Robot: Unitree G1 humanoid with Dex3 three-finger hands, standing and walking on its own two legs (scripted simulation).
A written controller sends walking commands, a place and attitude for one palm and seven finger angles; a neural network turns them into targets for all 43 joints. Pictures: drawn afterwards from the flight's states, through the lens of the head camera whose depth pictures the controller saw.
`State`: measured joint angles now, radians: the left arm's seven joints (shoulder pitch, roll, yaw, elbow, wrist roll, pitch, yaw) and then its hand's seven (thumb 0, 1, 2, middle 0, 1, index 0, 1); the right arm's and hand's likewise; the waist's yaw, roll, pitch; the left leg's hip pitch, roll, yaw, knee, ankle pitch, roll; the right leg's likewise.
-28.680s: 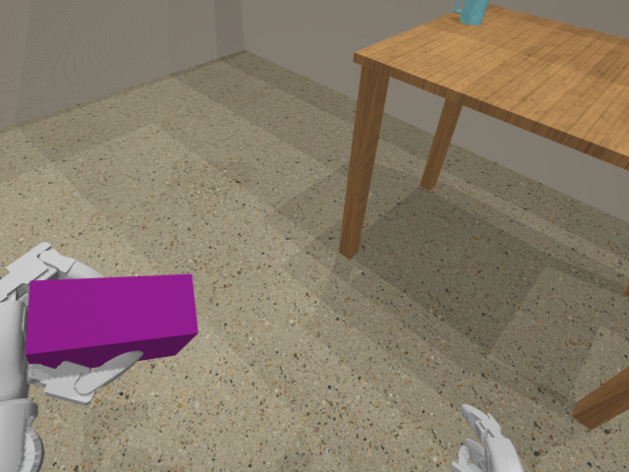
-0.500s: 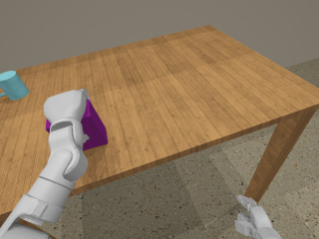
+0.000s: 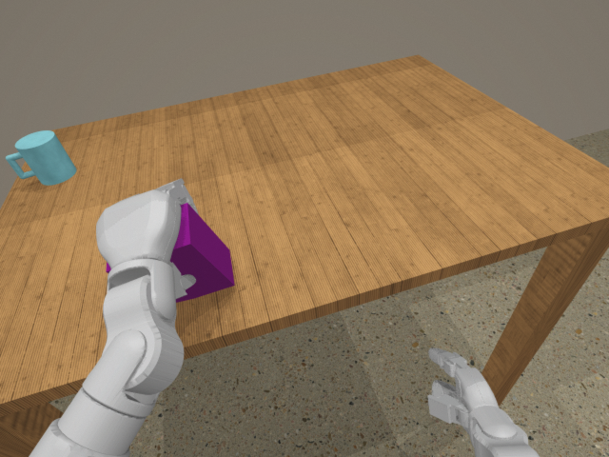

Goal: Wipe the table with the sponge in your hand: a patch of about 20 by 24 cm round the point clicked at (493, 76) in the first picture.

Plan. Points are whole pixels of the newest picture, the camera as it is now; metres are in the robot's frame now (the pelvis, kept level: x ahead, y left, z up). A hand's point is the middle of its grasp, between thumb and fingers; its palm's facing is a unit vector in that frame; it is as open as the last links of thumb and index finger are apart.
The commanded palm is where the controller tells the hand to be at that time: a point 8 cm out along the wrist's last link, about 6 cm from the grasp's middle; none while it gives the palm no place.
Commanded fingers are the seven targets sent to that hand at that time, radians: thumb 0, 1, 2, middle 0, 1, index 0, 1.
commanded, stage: wipe back along the middle lane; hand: left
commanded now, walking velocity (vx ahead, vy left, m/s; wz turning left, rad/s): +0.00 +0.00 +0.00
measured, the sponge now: (184, 266) +0.30 +0.22 +0.12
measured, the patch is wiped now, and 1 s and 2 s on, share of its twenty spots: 0.65 0.65 0.85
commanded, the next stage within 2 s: slide across to the third lane in 0.12 s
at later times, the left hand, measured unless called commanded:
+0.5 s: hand (181, 250) +0.28 +0.20 +0.17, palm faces +0.31 -0.14 -0.94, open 9.7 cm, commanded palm +0.23 +0.17 +0.21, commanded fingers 0.00 0.10 1.30 -1.20 -1.60 -1.20 -1.60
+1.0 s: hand (242, 245) +0.29 +0.12 +0.18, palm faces +0.26 -0.24 -0.93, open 9.7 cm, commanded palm +0.25 +0.13 +0.23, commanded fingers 0.00 0.10 1.30 -1.20 -1.60 -1.20 -1.60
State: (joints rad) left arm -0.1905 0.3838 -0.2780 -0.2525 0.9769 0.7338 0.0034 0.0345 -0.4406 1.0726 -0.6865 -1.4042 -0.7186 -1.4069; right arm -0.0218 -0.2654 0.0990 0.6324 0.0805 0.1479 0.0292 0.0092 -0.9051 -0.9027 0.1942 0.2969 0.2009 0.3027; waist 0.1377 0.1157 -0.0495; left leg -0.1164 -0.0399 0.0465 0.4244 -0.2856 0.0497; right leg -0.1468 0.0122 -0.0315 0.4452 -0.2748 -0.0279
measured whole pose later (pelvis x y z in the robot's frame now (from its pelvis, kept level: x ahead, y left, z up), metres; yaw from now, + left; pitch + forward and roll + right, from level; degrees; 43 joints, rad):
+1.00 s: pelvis -0.02 -0.03 +0.00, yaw -1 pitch -4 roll +1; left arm -0.33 0.33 -0.40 -0.19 0.88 0.76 0.00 -0.01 -0.48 1.08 -0.73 -1.38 -0.77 -1.35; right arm -0.03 -0.26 0.10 0.66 0.07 0.18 0.04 0.01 -0.90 -0.90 0.19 0.30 0.20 0.30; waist 0.12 0.10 -0.04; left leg -0.08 0.00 0.06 0.41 -0.25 0.01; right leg -0.13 0.05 -0.02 0.44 -0.24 -0.07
